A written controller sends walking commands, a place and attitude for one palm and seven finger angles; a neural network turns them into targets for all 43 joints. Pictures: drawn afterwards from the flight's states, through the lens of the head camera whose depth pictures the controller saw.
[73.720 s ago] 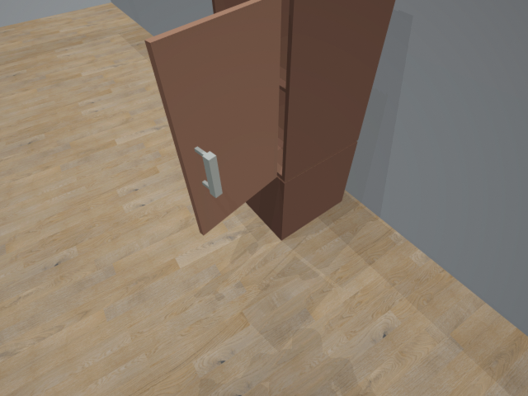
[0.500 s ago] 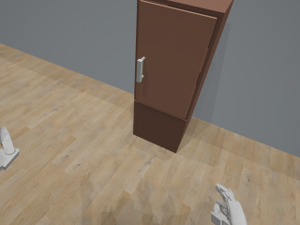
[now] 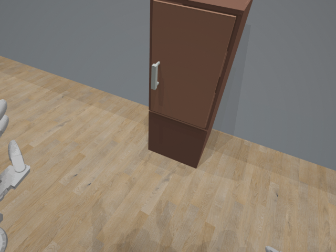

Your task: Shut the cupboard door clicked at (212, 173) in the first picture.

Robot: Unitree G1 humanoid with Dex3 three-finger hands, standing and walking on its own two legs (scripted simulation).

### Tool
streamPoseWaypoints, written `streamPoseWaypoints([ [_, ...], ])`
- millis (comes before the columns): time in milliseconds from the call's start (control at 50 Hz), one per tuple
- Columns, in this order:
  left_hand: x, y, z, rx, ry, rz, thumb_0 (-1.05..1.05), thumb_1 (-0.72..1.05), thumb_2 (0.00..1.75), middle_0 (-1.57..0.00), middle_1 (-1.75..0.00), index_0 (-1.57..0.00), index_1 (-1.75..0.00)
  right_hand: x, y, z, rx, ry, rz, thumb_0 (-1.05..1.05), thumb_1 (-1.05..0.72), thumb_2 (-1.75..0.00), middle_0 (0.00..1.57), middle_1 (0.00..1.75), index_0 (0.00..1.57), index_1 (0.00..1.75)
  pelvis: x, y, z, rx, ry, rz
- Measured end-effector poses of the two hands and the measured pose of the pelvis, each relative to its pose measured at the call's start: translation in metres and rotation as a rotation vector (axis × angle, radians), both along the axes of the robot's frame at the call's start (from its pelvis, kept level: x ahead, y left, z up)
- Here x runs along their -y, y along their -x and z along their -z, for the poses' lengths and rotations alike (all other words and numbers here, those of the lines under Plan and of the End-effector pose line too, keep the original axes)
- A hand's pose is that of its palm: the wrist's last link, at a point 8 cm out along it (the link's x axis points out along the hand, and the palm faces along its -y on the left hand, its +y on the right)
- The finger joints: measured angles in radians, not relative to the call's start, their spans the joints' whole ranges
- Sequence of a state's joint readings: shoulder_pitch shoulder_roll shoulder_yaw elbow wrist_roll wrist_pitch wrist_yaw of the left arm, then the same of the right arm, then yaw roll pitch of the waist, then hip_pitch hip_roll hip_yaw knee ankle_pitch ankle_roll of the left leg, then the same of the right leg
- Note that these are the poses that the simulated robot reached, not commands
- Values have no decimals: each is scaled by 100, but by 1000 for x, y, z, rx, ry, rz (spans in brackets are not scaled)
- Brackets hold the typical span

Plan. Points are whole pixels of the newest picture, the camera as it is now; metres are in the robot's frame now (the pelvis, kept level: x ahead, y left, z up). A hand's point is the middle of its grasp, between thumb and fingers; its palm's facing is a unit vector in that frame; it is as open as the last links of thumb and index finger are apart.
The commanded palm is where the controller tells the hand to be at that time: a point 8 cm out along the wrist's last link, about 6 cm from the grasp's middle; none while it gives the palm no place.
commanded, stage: stop stepping back and stand still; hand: left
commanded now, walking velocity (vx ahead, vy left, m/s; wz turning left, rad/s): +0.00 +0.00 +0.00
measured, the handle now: (156, 75) +0.95 +0.08 -0.06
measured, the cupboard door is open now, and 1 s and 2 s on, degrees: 0 0 0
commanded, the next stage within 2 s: let the arm hang, fingers relaxed in 0.66 s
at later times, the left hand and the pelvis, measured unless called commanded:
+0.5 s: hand (38, 146) +0.27 +0.27 +0.16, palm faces +0.41 -0.83 -0.38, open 7.4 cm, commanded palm +0.19 +0.31 +0.19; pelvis +0.04 +0.01 +0.01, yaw -2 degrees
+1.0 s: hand out of the picture +0.12 +0.20 -0.12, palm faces -0.07 -0.97 -0.24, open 7.4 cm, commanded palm none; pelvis +0.01 +0.02 +0.01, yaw -2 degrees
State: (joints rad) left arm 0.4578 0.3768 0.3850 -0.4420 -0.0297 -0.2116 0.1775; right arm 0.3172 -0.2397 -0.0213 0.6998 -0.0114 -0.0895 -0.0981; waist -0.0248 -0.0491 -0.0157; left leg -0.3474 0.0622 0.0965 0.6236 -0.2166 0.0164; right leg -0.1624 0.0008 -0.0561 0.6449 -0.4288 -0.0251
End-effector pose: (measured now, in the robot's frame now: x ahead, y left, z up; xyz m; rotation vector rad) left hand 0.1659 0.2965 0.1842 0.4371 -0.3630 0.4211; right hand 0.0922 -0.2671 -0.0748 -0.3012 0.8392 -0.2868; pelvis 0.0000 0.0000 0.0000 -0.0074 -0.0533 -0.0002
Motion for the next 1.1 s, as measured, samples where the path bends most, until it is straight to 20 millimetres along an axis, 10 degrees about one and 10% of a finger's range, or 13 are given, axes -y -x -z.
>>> streamPoseWaypoints([
  [240,-4,-11,-30,-97,-165,15,1,88,90,-21,-31,-21,-30,-59,-54,-1,95,-178,-94,2,-90,-90,20,30,20,30,-6,-12,-10,-55,7,30],
  [440,-20,-45,14,-198,21,-52,2,88,90,-21,-31,-21,-30,-51,-83,-7,50,-113,-80,2,-90,-90,20,30,20,30,-13,-40,-14,-60,-5,41],
  [760,-15,-47,-16,-189,-120,38,1,88,90,-21,-31,-21,-31,-40,-91,-24,124,-109,-25,1,-90,-90,20,30,20,30,-14,-41,-16,-84,6,54],
  [880,-18,-38,131,-769,122,-8,1,90,90,-20,-30,-20,-30,-33,-71,17,5,-159,-122,1,-90,-90,20,30,20,30,-24,-21,-9,-73,7,35],
  [980,33,35,257,-1286,335,44,1,90,90,-19,-30,-20,-30,-30,-25,33,-147,-159,-71,1,-90,-90,20,30,20,30,-22,-10,-7,-52,-5,32],
  [1100,56,116,316,-1540,523,-26,-1,100,90,-21,-30,-21,-30,-35,54,34,-416,-140,-12,1,-90,-90,20,30,20,30,-13,-4,-10,-39,3,15],
])
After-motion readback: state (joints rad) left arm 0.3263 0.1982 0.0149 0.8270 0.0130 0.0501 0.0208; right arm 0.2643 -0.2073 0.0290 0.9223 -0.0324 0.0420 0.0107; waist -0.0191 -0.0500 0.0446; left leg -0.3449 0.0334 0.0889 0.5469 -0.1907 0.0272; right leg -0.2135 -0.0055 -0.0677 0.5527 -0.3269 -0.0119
